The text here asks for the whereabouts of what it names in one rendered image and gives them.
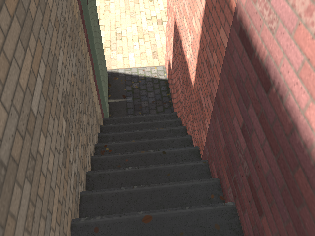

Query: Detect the stairs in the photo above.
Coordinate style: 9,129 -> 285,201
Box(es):
71,113 -> 244,236

